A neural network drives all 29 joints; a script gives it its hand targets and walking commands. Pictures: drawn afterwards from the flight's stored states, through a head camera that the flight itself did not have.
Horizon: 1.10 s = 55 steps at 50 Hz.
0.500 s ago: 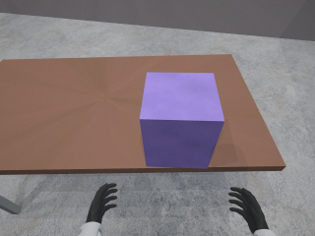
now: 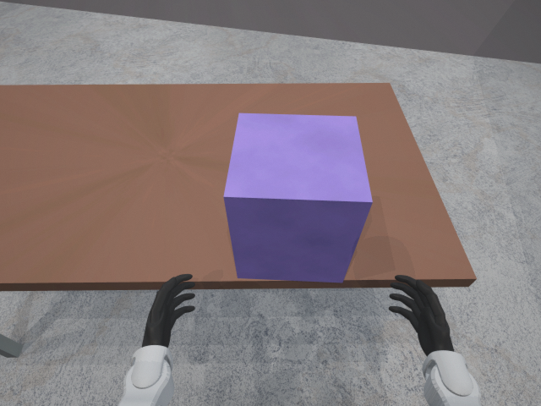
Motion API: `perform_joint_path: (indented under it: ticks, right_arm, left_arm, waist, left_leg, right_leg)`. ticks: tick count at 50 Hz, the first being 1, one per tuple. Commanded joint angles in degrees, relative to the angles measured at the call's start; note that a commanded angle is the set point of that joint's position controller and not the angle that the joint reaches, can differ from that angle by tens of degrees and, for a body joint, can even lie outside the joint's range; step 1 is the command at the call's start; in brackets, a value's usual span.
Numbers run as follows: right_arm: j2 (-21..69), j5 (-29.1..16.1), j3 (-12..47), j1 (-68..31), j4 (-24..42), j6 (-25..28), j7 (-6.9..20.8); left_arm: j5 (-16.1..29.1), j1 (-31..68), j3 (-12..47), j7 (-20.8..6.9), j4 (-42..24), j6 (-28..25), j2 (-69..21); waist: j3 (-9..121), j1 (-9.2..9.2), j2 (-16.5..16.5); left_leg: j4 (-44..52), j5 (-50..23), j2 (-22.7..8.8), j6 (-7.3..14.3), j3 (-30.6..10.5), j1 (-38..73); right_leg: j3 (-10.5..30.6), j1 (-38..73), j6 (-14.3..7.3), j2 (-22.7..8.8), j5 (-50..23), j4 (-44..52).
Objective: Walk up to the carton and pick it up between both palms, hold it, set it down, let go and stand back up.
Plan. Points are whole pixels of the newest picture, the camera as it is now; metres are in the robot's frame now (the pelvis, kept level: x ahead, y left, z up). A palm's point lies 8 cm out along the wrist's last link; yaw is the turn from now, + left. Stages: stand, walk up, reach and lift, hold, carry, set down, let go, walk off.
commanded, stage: reach and lift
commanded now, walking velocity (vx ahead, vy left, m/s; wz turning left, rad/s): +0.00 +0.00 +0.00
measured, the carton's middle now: (293, 202) +0.47 -0.04 -0.01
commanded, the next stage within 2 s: none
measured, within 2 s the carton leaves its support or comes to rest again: neither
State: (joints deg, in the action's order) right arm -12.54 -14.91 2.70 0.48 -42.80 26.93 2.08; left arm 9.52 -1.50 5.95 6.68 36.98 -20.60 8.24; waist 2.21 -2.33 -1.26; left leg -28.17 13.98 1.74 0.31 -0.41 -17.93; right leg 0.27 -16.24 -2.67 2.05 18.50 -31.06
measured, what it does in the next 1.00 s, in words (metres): stands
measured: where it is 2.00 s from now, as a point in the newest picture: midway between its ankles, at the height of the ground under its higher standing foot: outside the picture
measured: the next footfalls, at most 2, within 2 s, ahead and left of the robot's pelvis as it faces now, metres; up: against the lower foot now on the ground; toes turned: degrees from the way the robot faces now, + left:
none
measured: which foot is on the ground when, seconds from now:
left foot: down 0.00-1.00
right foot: down 0.00-1.00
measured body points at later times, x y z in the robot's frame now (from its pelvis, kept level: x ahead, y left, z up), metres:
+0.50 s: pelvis +0.01 +0.01 +0.01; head +0.03 +0.01 +0.46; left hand +0.33 +0.18 +0.01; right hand +0.31 -0.23 +0.02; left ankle +0.00 +0.12 -0.73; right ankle -0.03 -0.08 -0.73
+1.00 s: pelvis -0.01 +0.01 +0.01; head +0.01 +0.01 +0.46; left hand +0.40 +0.16 +0.08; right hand +0.38 -0.23 +0.09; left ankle +0.00 +0.12 -0.73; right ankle -0.03 -0.08 -0.73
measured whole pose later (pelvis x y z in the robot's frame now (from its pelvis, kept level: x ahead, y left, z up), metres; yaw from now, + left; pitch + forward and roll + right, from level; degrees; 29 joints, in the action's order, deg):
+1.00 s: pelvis -0.01 +0.01 +0.01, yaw -2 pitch +7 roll +0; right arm -19.4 -17.6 1.7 -35.8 -52.9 2.1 0.4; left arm 9.7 33.7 -0.7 8.6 44.9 3.2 7.8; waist 6.1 -1.0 0.8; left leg -17.7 7.2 0.8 1.0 0.7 -17.8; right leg 1.7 -15.4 -1.6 2.7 9.7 -17.9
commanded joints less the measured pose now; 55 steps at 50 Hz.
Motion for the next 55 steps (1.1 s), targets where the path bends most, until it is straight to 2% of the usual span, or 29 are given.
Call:
perform_joint_path:
  ticks: [1,3,5,8,10,11,13,17,18,19,20,21,23,27,28,31,33,37,39,40,42,44,47,49,50,52,53,54,55]
  right_arm:
    - [-5.9,-0.2,-1.2,-10.5,6.6,0.9,0.2]
    - [-5.2,-0.7,-0.2,-12.4,9.2,0.7,0.1]
    - [-7.1,-1.4,-0.2,-12.6,10.4,1.3,-0.1]
    - [-7.8,-1.6,0.6,-12.4,9.7,1.5,-0.3]
    - [-9.3,-1.6,0.6,-13.4,6.7,0.2,-0.2]
    - [-10.0,-2.0,-0.7,-13.5,5.5,-0.2,-0.3]
    - [-10.0,-1.7,-0.4,-15.6,3.2,-1.8,-0.5]
    - [-10.2,-2.4,-1.4,-21.0,8.5,-3.7,-0.6]
    - [-11.1,-2.7,-2.0,-23.4,9.0,-4.3,-0.4]
    - [-11.9,-3.3,-0.5,-23.8,9.1,-5.0,-0.4]
    - [-12.4,-3.7,0.2,-24.3,9.6,-5.6,-0.3]
    - [-11.9,-4.0,-0.3,-26.7,9.8,-6.2,-0.1]
    - [-12.7,-3.6,-0.2,-28.5,9.9,-8.4,0.1]
    - [-13.8,-2.7,-1.2,-30.4,4.3,-13.3,-0.2]
    - [-14.3,-2.6,-1.8,-32.3,4.8,-14.2,-0.4]
    - [-14.5,-4.3,-1.0,-34.8,7.1,-14.2,-0.6]
    - [-15.4,-4.7,-1.9,-39.1,6.8,-15.1,-0.7]
    - [-14.9,-2.8,-3.3,-41.9,0.7,-19.2,-1.5]
    - [-14.9,-2.3,-3.7,-48.4,1.5,-20.8,-1.8]
    - [-15.1,-2.6,-4.5,-50.4,0.0,-21.2,-1.8]
    - [-15.1,-1.4,-4.6,-54.1,-2.2,-22.2,-1.3]
    - [-15.1,-1.5,-5.7,-57.5,-1.2,-22.4,-1.2]
    - [-16.0,-2.9,-3.0,-58.6,1.3,-22.1,-1.6]
    - [-14.9,-3.2,-1.9,-57.5,-5.3,-23.6,-2.2]
    - [-15.3,-3.8,-2.4,-57.9,-5.5,-24.5,-2.6]
    - [-14.5,-3.5,-1.4,-61.2,-2.5,-25.9,-2.9]
    - [-14.9,-2.4,-3.4,-67.2,-3.4,-26.6,-2.8]
    - [-14.5,-2.6,-2.6,-65.5,-2.1,-26.6,-2.7]
    - [-15.5,-2.6,-3.8,-70.2,-3.2,-27.7,-2.8]
  left_arm:
    - [0.4,11.1,-3.2,0.7,-5.5,-1.7,4.7]
    - [-0.1,11.8,-3.3,1.1,-6.8,-1.7,4.5]
    - [1.0,11.5,-3.1,1.2,-7.0,-2.2,4.4]
    - [1.2,11.7,-1.4,0.8,-9.6,-2.4,3.8]
    - [0.9,11.7,-1.9,0.4,-7.8,-0.5,2.5]
    - [0.7,12.6,-1.8,0.4,-9.2,0.3,3.3]
    - [0.0,14.5,-3.9,0.1,-7.8,2.6,4.3]
    - [0.3,20.3,-3.4,1.3,-12.9,4.6,4.0]
    - [0.7,22.2,-3.3,1.6,-14.8,5.0,4.1]
    - [0.3,22.2,-3.9,1.8,-14.3,5.8,4.5]
    - [0.7,21.9,-4.2,1.8,-14.1,6.3,4.4]
    - [0.3,23.3,-4.0,1.7,-15.3,7.2,4.4]
    - [-0.6,24.4,-5.4,1.6,-14.5,9.7,5.1]
    - [-0.8,28.7,-5.7,1.0,-11.3,14.7,3.2]
    - [-0.3,30.2,-5.8,0.7,-12.2,15.5,3.8]
    - [-0.5,31.8,-7.1,0.8,-13.6,15.8,3.1]
    - [-1.0,35.0,-6.8,1.3,-14.2,16.6,3.3]
    - [0.0,40.0,-7.0,0.6,-9.2,19.6,3.1]
    - [1.0,45.2,-6.4,0.4,-6.1,20.6,4.2]
    - [-0.3,47.4,-7.9,1.0,-6.5,20.5,4.3]
    - [0.8,52.0,-6.7,1.8,-4.1,20.6,5.7]
    - [1.2,56.1,-6.0,2.7,-4.4,20.4,5.4]
    - [0.4,53.8,-8.4,2.5,-2.3,21.5,6.1]
    - [-1.1,54.8,-10.6,1.4,2.7,23.1,7.3]
    - [-0.5,56.6,-9.6,1.2,1.0,23.7,7.3]
    - [-0.3,59.2,-11.7,1.3,0.5,24.7,8.8]
    - [-0.6,65.3,-12.3,1.8,0.3,24.8,10.9]
    - [0.2,63.7,-11.4,2.2,2.3,25.1,9.9]
    - [0.7,68.6,-10.9,2.5,0.9,25.7,10.3]
  waist:
    - [9.0,0.53,-2.2]
    - [13.0,1.47,-1.8]
    - [16.3,0.97,-4.0]
    - [20.1,-0.45,-3.9]
    - [18.0,-0.11,-2.3]
    - [16.9,-1.18,-0.2]
    - [13.4,-0.66,0.0]
    - [19.0,-0.39,-1.4]
    - [20.4,-1.04,0.9]
    - [20.0,0.65,-0.9]
    - [22.2,0.44,-0.9]
    - [23.2,1.04,1.1]
    - [23.6,0.95,-0.8]
    - [20.0,0.52,0.4]
    - [19.5,-0.43,-0.5]
    - [22.7,1.44,-0.3]
    - [25.4,1.51,-0.5]
    - [19.8,-0.22,-0.6]
    - [20.2,0.48,-1.6]
    - [19.2,0.98,0.3]
    - [20.2,1.08,-1.5]
    - [25.2,0.41,-0.4]
    - [33.2,1.78,-2.2]
    - [29.1,2.57,-1.2]
    - [29.7,1.85,0.6]
    - [28.9,2.77,-1.6]
    - [28.0,2.98,-2.1]
    - [30.0,2.78,-2.5]
    - [31.9,2.5,-0.5]
  left_leg:
    - [3.2,-6.1,-1.8,2.6,-2.1,3.8]
    - [3.0,-9.1,-1.3,2.8,-1.7,4.3]
    - [2.1,-14.7,-1.9,3.2,-2.7,5.5]
    - [1.9,-19.7,-1.4,1.9,-2.9,6.1]
    - [1.8,-20.3,-1.4,1.2,-2.8,8.5]
    - [2.4,-17.9,-1.6,0.8,-2.9,9.0]
    - [3.1,-16.2,-1.5,1.0,-2.6,7.9]
    - [2.5,-20.2,-1.4,0.9,-2.6,11.5]
    - [2.5,-21.4,-1.1,0.7,-2.7,13.2]
    - [2.3,-23.0,-1.5,0.4,-3.0,14.2]
    - [2.6,-24.3,-1.5,0.7,-2.9,14.8]
    - [1.9,-26.5,-1.1,0.3,-2.4,14.5]
    - [3.4,-25.1,-1.2,0.6,-2.4,14.5]
    - [4.5,-22.0,-1.5,-1.0,-2.0,17.0]
    - [4.8,-22.3,-1.7,-1.0,-2.3,18.6]
    - [5.3,-28.6,-1.9,-0.8,-2.5,21.5]
    - [5.7,-31.4,-2.2,-0.7,-2.9,22.4]
    - [7.8,-23.1,-1.8,-0.7,-2.1,21.8]
    - [8.3,-17.6,-2.4,-0.1,-2.3,20.9]
    - [8.5,-17.8,-2.5,-0.2,-2.5,20.6]
    - [8.5,-14.6,-3.0,0.2,-2.6,20.1]
    - [7.4,-18.0,-3.1,0.0,-2.5,20.9]
    - [5.8,-29.8,-2.0,0.0,-2.5,25.0]
    - [7.7,-25.3,-1.7,0.7,-2.2,19.1]
    - [7.8,-24.7,-1.7,0.3,-1.8,19.1]
    - [8.3,-21.6,-1.9,0.9,-1.9,17.3]
    - [8.8,-16.5,-1.8,1.1,-1.4,16.3]
    - [8.9,-17.5,-2.2,1.3,-1.5,16.4]
    - [8.9,-16.5,-1.9,1.5,-1.3,16.5]
  right_leg:
    - [4.8,1.9,3.4,-4.8,-15.9,6.2]
    - [4.8,3.4,3.3,-4.4,-20.0,5.5]
    - [5.4,6.4,4.2,-4.5,-27.8,4.0]
    - [4.9,9.1,4.7,-3.8,-33.8,2.8]
    - [4.7,6.2,4.3,-3.1,-30.9,4.4]
    - [4.8,4.9,4.5,-3.5,-29.0,5.4]
    - [4.2,3.5,4.7,-3.2,-28.7,5.6]
    - [2.8,2.3,3.8,-2.5,-29.2,6.5]
    - [3.1,0.8,3.6,-2.6,-29.1,6.8]
    - [2.8,1.7,3.2,-2.4,-29.3,7.0]
    - [2.8,2.8,3.2,-2.2,-31.3,6.9]
    - [3.4,3.4,3.0,-2.6,-34.0,6.6]
    - [3.5,4.5,3.7,-2.2,-35.5,6.9]
    - [2.6,0.8,3.3,-1.2,-28.2,11.2]
    - [2.3,0.3,3.3,-0.8,-28.1,11.6]
    - [2.2,2.7,3.2,-1.1,-32.3,12.0]
    - [2.2,2.1,3.6,-0.5,-33.7,12.4]
    - [1.8,0.0,3.6,-0.9,-27.0,15.3]
    - [1.5,-2.3,3.4,-1.0,-21.2,16.1]
    - [1.9,-3.3,3.3,-1.3,-20.3,15.7]
    - [1.6,-5.2,3.1,-1.5,-16.5,15.8]
    - [1.2,-5.8,3.2,-1.3,-18.9,15.1]
    - [1.6,-0.5,4.0,-1.2,-32.1,14.9]
    - [2.5,4.0,5.1,-1.2,-31.7,14.5]
    - [2.4,4.2,4.8,-1.4,-31.5,14.1]
    - [3.0,2.1,4.9,-1.2,-28.3,14.0]
    - [2.5,-0.5,4.8,-1.6,-22.4,14.6]
    - [2.3,-0.2,5.0,-2.0,-24.2,14.5]
    - [2.5,-1.1,4.6,-2.2,-22.2,14.9]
